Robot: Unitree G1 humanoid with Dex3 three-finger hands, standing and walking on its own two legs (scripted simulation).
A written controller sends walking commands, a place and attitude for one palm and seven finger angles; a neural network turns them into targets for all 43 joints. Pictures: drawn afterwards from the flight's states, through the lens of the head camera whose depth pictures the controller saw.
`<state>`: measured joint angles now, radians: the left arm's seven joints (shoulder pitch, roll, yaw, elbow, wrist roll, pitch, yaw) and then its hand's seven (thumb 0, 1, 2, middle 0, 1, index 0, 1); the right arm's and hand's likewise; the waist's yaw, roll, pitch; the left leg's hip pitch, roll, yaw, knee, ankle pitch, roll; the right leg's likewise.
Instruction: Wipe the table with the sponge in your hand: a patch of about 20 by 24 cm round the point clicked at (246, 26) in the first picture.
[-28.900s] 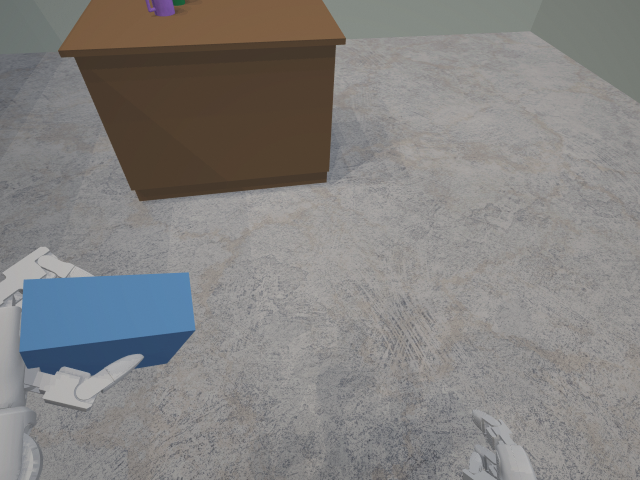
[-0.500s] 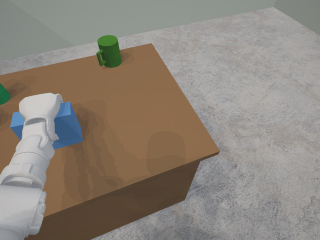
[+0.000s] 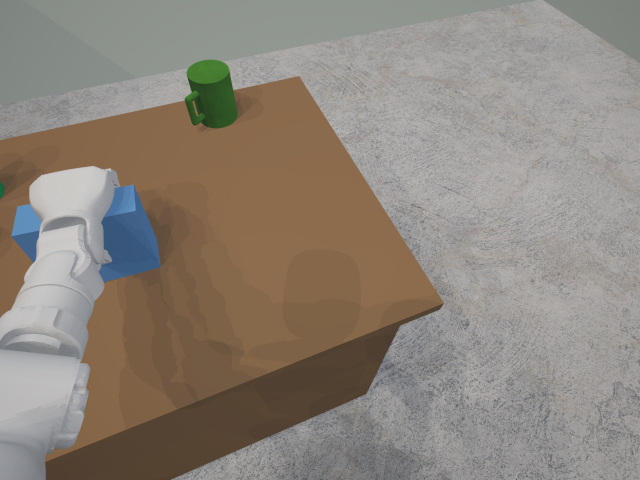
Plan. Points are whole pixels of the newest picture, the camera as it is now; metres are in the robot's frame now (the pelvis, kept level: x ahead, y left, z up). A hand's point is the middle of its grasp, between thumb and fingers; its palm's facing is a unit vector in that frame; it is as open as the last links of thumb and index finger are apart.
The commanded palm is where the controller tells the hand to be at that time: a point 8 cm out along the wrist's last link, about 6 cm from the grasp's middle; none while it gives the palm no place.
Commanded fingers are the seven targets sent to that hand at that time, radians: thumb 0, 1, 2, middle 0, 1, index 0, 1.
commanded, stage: slide across to the middle lane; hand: left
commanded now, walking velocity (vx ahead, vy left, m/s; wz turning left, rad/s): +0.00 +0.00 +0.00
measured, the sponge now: (101, 249) +0.42 +0.32 +0.00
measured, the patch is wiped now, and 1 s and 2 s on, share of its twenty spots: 0.45 0.60 0.85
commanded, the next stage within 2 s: wipe back along the middle lane in 0.40 s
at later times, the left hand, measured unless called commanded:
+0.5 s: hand (141, 210) +0.45 +0.26 +0.05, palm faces -0.11 +0.01 -0.99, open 9.5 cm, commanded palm +0.43 +0.23 +0.09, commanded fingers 0.00 0.10 1.30 -1.20 -1.60 -1.20 -1.60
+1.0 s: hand (154, 230) +0.42 +0.24 +0.04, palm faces -0.07 +0.00 -1.00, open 9.5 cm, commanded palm +0.38 +0.22 +0.07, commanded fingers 0.00 0.10 1.30 -1.20 -1.60 -1.20 -1.60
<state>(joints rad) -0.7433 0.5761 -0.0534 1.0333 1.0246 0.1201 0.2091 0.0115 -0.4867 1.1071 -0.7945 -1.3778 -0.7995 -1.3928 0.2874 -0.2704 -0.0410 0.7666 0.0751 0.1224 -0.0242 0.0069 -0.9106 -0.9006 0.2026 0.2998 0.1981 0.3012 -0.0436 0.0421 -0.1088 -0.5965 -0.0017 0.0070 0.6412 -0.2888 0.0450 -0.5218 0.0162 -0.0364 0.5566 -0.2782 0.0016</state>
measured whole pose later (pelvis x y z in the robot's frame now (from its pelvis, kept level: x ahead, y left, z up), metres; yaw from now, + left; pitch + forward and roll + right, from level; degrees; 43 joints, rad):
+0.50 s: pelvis +0.02 -0.01 +0.00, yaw +1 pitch +13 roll -2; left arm -0.79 0.42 -0.14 1.03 1.02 0.26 0.24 0.01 -0.48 1.11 -0.79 -1.38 -0.79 -1.40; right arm 0.20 -0.25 -0.03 0.76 0.06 0.14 -0.01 0.01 -0.91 -0.90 0.20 0.30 0.20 0.30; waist -0.03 0.05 -0.12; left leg -0.53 -0.01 0.00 0.60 -0.29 0.04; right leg -0.47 0.01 -0.04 0.53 -0.29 0.00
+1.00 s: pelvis +0.02 -0.01 +0.01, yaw +0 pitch +10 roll -1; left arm -0.59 0.35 -0.17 0.83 1.00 0.33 0.25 0.00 -0.47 1.10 -0.78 -1.39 -0.78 -1.41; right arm 0.18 -0.27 -0.03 0.73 0.08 0.18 -0.01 0.01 -0.91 -0.90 0.20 0.30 0.20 0.30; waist 0.00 0.05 -0.13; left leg -0.44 0.00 0.01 0.56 -0.29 0.03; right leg -0.39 0.02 -0.03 0.51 -0.29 -0.01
